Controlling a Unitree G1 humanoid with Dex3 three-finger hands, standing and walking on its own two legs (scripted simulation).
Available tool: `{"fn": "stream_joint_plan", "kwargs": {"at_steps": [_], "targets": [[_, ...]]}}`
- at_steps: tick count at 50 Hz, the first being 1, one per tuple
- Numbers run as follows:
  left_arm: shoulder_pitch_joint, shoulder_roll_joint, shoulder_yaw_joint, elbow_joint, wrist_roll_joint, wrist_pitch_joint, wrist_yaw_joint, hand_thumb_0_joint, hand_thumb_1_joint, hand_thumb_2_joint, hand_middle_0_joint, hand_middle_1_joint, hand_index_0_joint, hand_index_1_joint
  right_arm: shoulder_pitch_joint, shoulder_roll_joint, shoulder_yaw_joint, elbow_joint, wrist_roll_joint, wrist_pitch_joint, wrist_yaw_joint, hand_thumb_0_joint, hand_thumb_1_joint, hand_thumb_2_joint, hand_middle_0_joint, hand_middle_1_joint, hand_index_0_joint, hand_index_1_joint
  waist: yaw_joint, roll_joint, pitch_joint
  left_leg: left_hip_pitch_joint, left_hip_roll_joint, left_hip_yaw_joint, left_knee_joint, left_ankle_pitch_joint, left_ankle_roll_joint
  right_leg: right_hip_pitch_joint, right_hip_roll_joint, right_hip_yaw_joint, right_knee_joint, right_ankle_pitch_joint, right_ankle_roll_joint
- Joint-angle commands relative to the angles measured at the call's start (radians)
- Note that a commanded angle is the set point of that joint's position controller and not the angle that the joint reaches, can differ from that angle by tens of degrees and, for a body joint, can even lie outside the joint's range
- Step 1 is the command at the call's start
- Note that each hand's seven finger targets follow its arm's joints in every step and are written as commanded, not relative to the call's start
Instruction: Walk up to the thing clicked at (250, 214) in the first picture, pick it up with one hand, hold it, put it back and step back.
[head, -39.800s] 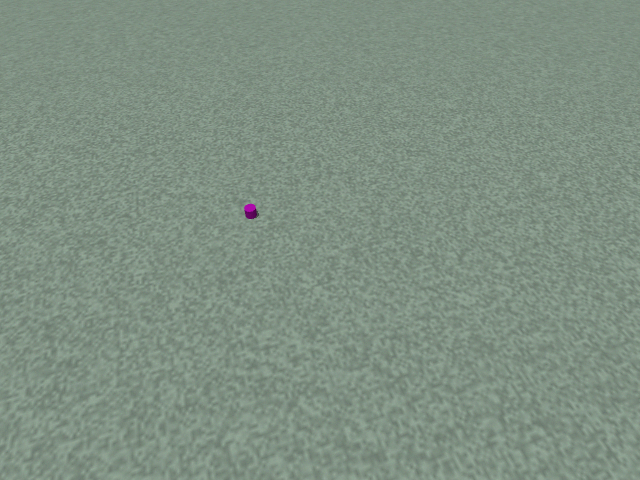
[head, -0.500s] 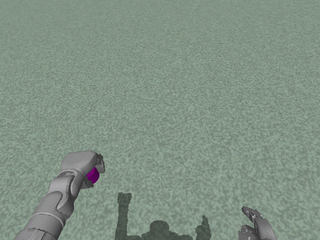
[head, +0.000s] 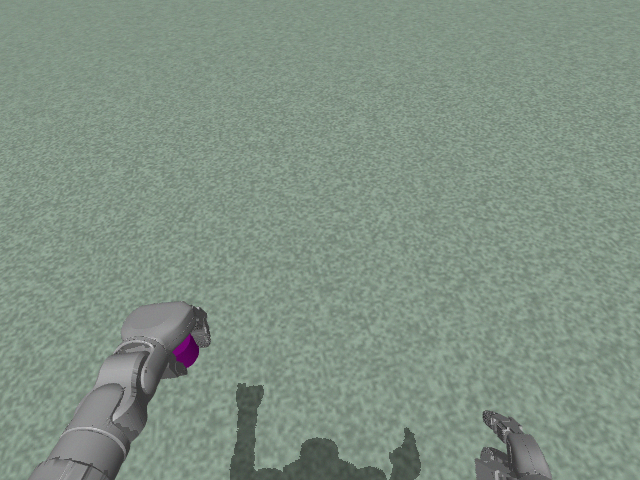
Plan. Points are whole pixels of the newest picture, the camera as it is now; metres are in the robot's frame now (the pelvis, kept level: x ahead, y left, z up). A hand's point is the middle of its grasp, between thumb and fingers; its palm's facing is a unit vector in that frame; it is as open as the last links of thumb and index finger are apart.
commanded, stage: hold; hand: left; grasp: from above
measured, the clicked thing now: (177, 347) +0.32 +0.23 -0.06
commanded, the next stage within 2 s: crouch in 0.12 s
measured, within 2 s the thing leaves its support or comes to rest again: neither
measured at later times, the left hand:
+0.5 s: hand (176, 368) +0.28 +0.22 -0.06, palm faces -0.46 -0.05 -0.88, open 6.5 cm
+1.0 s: hand (210, 383) +0.36 +0.25 -0.30, palm faces -0.41 +0.03 -0.91, open 6.5 cm
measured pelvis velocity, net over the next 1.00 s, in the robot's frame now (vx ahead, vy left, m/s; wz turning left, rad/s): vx -0.07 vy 0.01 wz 0.00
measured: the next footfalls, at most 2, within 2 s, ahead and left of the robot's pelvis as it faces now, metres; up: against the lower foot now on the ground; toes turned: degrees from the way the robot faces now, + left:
none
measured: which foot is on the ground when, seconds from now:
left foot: down 0.00-1.00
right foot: down 0.00-1.00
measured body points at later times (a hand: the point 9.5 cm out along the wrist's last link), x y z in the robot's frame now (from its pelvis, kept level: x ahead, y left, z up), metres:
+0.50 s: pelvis -0.01 +0.00 +0.00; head +0.01 -0.01 +0.45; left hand +0.30 +0.22 -0.01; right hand +0.15 -0.25 -0.11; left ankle +0.02 +0.13 -0.74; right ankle +0.00 -0.13 -0.74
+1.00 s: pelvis -0.07 +0.01 -0.19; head +0.09 +0.03 +0.23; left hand +0.37 +0.25 -0.25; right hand -0.03 -0.27 -0.31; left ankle +0.02 +0.13 -0.74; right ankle +0.00 -0.13 -0.74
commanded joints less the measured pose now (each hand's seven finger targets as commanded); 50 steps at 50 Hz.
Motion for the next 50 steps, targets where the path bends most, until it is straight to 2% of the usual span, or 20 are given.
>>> {"fn": "stream_joint_plan", "kwargs": {"at_steps": [1, 6, 8, 10, 11, 12, 15, 18, 19, 21, 24, 27, 29, 32, 35, 38, 40, 43, 47, 50], "targets": [[-0.333, 0.2, 0.102, -0.205, 0.001, 0.002, 0.04, 0.0, 0.633, 0.367, -0.814, -0.768, -0.932, -0.646, -0.098, -0.125, -0.044, -0.143, 0.0, -0.043, -0.011, 0.0, -0.9, -0.896, 0.2, 0.3, 0.2, 0.3, -0.001, -0.049, -0.258, 0.172, -0.042, 0.014, -0.032, 0.236, 0.032, 0.032, 0.041, -0.032, -0.08, 0.235, -0.013], [-0.316, 0.192, 0.095, -0.173, 0.008, 0.0, 0.039, 0.0, 0.627, 0.348, -0.805, -0.761, -0.925, -0.636, -0.099, -0.122, -0.043, -0.145, 0.001, -0.036, -0.011, 0.0, -0.899, -0.896, 0.2, 0.3, 0.2, 0.3, 0.002, -0.046, -0.225, 0.156, -0.044, 0.017, -0.042, 0.202, 0.033, 0.019, 0.038, -0.03, -0.088, 0.199, -0.017], [-0.339, 0.205, 0.104, -0.194, 0.011, -0.004, 0.037, 0.0, 0.62, 0.356, -0.81, -0.754, -0.925, -0.634, -0.096, -0.124, -0.046, -0.146, 0.002, -0.035, -0.011, 0.0, -0.901, -0.897, 0.199, 0.3, 0.2, 0.3, 0.003, -0.02, -0.254, 0.174, -0.043, 0.018, -0.045, 0.225, 0.031, 0.03, 0.038, -0.028, -0.082, 0.22, -0.019], [-0.306, 0.182, 0.092, -0.175, 0.01, -0.002, 0.036, 0.0, 0.617, 0.387, -0.809, -0.767, -0.922, -0.65, -0.094, -0.125, -0.046, -0.147, 0.002, -0.032, -0.01, 0.0, -0.901, -0.897, 0.2, 0.3, 0.2, 0.3, 0.004, -0.042, -0.248, 0.175, -0.042, 0.016, -0.042, 0.236, 0.033, 0.032, 0.039, -0.031, -0.082, 0.233, -0.017], [-0.324, 0.183, 0.089, -0.186, 0.004, -0.004, 0.037, 0.0, 0.689, 0.307, -0.85, -0.787, -0.986, -0.645, -0.093, -0.125, -0.046, -0.145, 0.002, -0.031, -0.01, 0.0, -0.924, -0.91, 0.2, 0.301, 0.2, 0.301, 0.002, -0.042, -0.247, 0.174, -0.041, 0.014, -0.044, 0.235, 0.032, 0.036, 0.04, -0.033, -0.086, 0.228, -0.018], [-0.33, 0.201, 0.105, -0.188, 0.006, -0.005, 0.04, 0.0, 0.609, 0.334, -0.77, -0.711, -0.906, -0.597, -0.092, -0.127, -0.046, -0.146, 0.001, -0.03, -0.01, 0.0, -0.877, -0.892, 0.201, 0.301, 0.202, 0.301, 0.004, -0.036, -0.256, 0.177, -0.041, 0.014, -0.045, 0.232, 0.032, 0.044, 0.04, -0.033, -0.086, 0.225, -0.019], [-0.308, 0.174, 0.086, -0.135, 0.014, -0.009, 0.043, 0.0, 0.588, 0.408, -0.813, -0.731, -0.909, -0.634, -0.091, -0.125, -0.045, -0.148, 0.002, -0.028, -0.011, 0.0, -0.888, -0.895, 0.2, 0.3, 0.201, 0.3, -0.006, -0.055, -0.222, 0.161, -0.041, 0.015, -0.047, 0.222, 0.033, 0.017, 0.042, -0.034, -0.086, 0.217, -0.019], [-0.272, 0.158, 0.082, -0.071, 0.02, -0.019, 0.061, 0.0, 0.592, 0.372, -0.816, -0.708, -0.914, -0.608, -0.082, -0.126, -0.046, -0.14, 0.001, -0.024, -0.01, 0.0, -0.889, -0.895, 0.2, 0.3, 0.201, 0.3, -0.007, -0.077, -0.186, 0.132, -0.042, 0.013, -0.042, 0.203, 0.03, -0.001, 0.042, -0.036, -0.083, 0.192, -0.023], [-0.305, 0.151, 0.074, -0.078, 0.026, -0.029, 0.068, 0.0, 0.587, 0.376, -0.819, -0.699, -0.913, -0.603, -0.076, -0.126, -0.047, -0.141, 0.0, -0.023, -0.009, 0.0, -0.889, -0.895, 0.2, 0.3, 0.201, 0.3, -0.018, -0.089, -0.188, 0.125, -0.04, 0.012, -0.034, 0.194, 0.032, -0.022, 0.041, -0.037, -0.079, 0.188, -0.021], [-0.282, 0.15, 0.085, -0.006, 0.04, -0.043, 0.094, 0.0, 0.594, 0.383, -0.835, -0.684, -0.925, -0.593, -0.067, -0.127, -0.049, -0.132, -0.004, -0.02, -0.007, 0.0, -0.889, -0.896, 0.2, 0.3, 0.201, 0.3, -0.018, -0.105, -0.168, 0.088, -0.045, 0.012, -0.015, 0.172, 0.033, -0.041, 0.037, -0.038, -0.065, 0.167, -0.022], [-0.346, 0.144, 0.085, 0.087, 0.065, -0.071, 0.154, 0.0, 0.612, 0.357, -0.84, -0.694, -0.937, -0.595, -0.049, -0.131, -0.05, -0.111, -0.018, -0.017, 0.0, 0.0, -0.892, -0.895, 0.2, 0.3, 0.2, 0.3, -0.043, -0.097, -0.156, 0.002, -0.045, 0.008, 0.058, 0.127, 0.027, -0.13, 0.038, -0.04, 0.007, 0.127, -0.025], [-0.462, 0.178, 0.111, 0.135, 0.097, -0.094, 0.233, 0.0, 0.591, 0.347, -0.826, -0.717, -0.928, -0.614, -0.021, -0.142, -0.062, -0.091, -0.034, -0.018, 0.008, 0.0, -0.897, -0.897, 0.199, 0.3, 0.2, 0.3, -0.058, -0.048, -0.23, -0.09, -0.041, 0.007, 0.178, 0.088, 0.016, -0.253, 0.041, -0.04, 0.114, 0.087, -0.03], [-0.492, 0.132, 0.086, 0.218, 0.126, -0.102, 0.28, 0.0, 0.589, 0.37, -0.829, -0.73, -0.929, -0.628, 0.011, -0.145, -0.072, -0.08, -0.048, -0.023, 0.018, 0.0, -0.9, -0.897, 0.199, 0.299, 0.2, 0.299, -0.081, -0.053, -0.288, -0.186, -0.04, 0.001, 0.298, 0.073, 0.013, -0.358, 0.041, -0.04, 0.226, 0.079, -0.03], [-0.594, 0.166, 0.102, 0.29, 0.164, -0.116, 0.352, 0.0, 0.59, 0.414, -0.844, -0.734, -0.936, -0.64, 0.043, -0.152, -0.084, -0.079, -0.062, -0.029, 0.029, 0.0, -0.904, -0.898, 0.199, 0.299, 0.2, 0.299, -0.092, -0.023, -0.383, -0.348, -0.037, -0.004, 0.46, 0.022, 0.012, -0.513, 0.043, -0.04, 0.371, 0.034, -0.034], [-0.676, 0.2, 0.121, 0.361, 0.193, -0.116, 0.394, 0.0, 0.619, 0.42, -0.862, -0.738, -0.957, -0.642, 0.08, -0.166, -0.089, -0.074, -0.074, -0.038, 0.035, 0.0, -0.905, -0.899, 0.199, 0.3, 0.2, 0.3, -0.112, 0.02, -0.482, -0.465, -0.034, -0.014, 0.578, -0.018, 0.016, -0.647, 0.044, -0.051, 0.493, -0.004, -0.039], [-0.758, 0.208, 0.126, 0.445, 0.189, -0.104, 0.419, 0.0, 0.612, 0.43, -0.861, -0.738, -0.953, -0.644, 0.105, -0.178, -0.094, -0.061, -0.08, -0.051, 0.034, 0.0, -0.904, -0.899, 0.199, 0.3, 0.2, 0.3, -0.133, 0.029, -0.507, -0.588, -0.029, -0.038, 0.654, -0.109, 0.018, -0.782, 0.048, -0.064, 0.587, -0.08, -0.045], [-0.765, 0.23, 0.148, 0.497, 0.183, -0.092, 0.431, 0.0, 0.602, 0.43, -0.853, -0.741, -0.945, -0.647, 0.126, -0.182, -0.099, -0.052, -0.085, -0.064, 0.032, 0.0, -0.902, -0.898, 0.199, 0.3, 0.2, 0.3, -0.124, 0.038, -0.552, -0.649, -0.026, -0.053, 0.701, -0.161, 0.018, -0.85, 0.046, -0.07, 0.645, -0.127, -0.049], [-0.82, 0.246, 0.161, 0.508, 0.175, -0.079, 0.441, 0.0, 0.564, 0.456, -0.812, -0.77, -0.906, -0.675, 0.144, -0.183, -0.101, -0.047, -0.095, -0.077, 0.027, 0.0, -0.898, -0.896, 0.2, 0.299, 0.2, 0.299, -0.133, 0.067, -0.654, -0.722, -0.021, -0.071, 0.782, -0.19, 0.016, -0.93, 0.046, -0.081, 0.744, -0.15, -0.053], [-0.845, 0.317, 0.211, 0.511, 0.176, -0.072, 0.433, 0.0, 0.542, 0.443, -0.802, -0.744, -0.892, -0.652, 0.154, -0.186, -0.105, -0.029, -0.106, -0.088, 0.022, 0.0, -0.896, -0.896, 0.2, 0.299, 0.2, 0.299, -0.129, 0.087, -0.723, -0.838, -0.022, -0.079, 0.876, -0.22, 0.018, -1.02, 0.046, -0.087, 0.856, -0.181, -0.059], [-0.857, 0.331, 0.227, 0.515, 0.173, -0.076, 0.421, 0.0, 0.572, 0.43, -0.837, -0.702, -0.923, -0.616, 0.163, -0.184, -0.105, -0.025, -0.108, -0.092, 0.024, 0.0, -0.895, -0.895, 0.2, 0.299, 0.2, 0.299, -0.138, 0.105, -0.748, -0.898, -0.019, -0.088, 0.932, -0.256, 0.02, -1.093, 0.047, -0.095, 0.919, -0.212, -0.063]]}}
